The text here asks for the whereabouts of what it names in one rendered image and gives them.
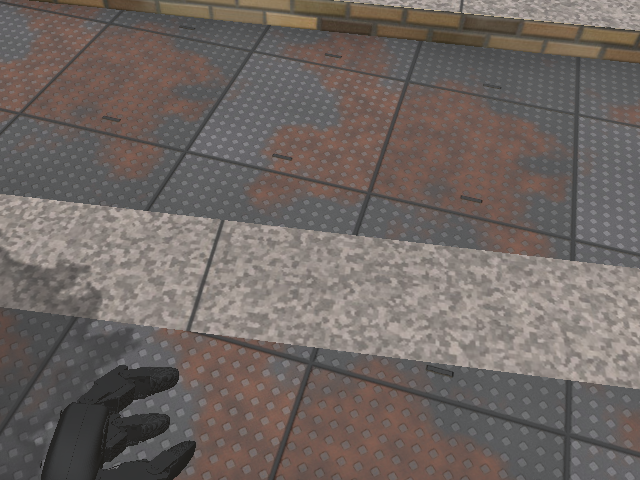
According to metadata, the robot left hand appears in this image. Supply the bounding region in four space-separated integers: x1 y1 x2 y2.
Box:
40 365 196 480

